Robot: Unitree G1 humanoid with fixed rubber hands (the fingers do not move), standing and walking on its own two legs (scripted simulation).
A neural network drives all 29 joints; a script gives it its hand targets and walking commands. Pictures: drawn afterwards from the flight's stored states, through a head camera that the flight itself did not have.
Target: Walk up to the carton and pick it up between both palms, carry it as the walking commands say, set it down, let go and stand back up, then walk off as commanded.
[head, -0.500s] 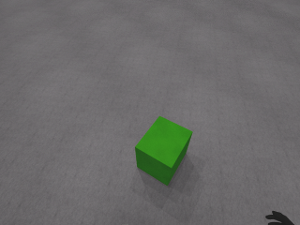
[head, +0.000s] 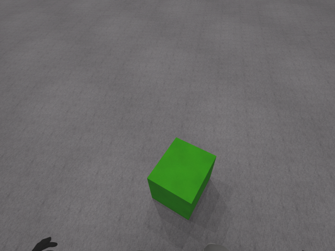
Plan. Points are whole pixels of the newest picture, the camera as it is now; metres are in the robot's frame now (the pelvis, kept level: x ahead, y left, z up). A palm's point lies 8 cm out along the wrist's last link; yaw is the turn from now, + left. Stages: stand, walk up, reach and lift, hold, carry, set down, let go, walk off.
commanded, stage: walk up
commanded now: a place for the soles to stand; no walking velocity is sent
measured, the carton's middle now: (182, 178) +0.57 -0.05 -0.61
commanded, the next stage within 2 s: none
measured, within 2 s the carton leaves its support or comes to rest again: neither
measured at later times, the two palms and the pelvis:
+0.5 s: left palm out of the picture +0.13 +0.32 -0.07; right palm (312, 237) +0.16 -0.31 -0.06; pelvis +0.03 +0.00 +0.03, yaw +1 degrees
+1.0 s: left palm out of the picture +0.20 +0.49 -0.05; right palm out of the picture +0.08 -0.21 -0.10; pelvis +0.06 +0.14 +0.00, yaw -12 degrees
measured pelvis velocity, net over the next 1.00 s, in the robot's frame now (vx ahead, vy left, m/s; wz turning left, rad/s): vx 0.06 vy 0.14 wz -0.20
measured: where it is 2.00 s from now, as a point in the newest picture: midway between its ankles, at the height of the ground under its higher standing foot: outside the picture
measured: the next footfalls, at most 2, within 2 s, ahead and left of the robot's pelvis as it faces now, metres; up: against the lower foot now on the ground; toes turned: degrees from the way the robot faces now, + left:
left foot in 0.82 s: +0.14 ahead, +0.24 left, +0.00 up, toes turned -7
right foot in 1.04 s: +0.14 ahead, +0.04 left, +0.00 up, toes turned -16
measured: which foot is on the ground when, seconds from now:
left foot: down 0.00-0.52, up 0.54-0.80, down 0.82-1.00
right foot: down 0.00-0.82, up 0.84-1.00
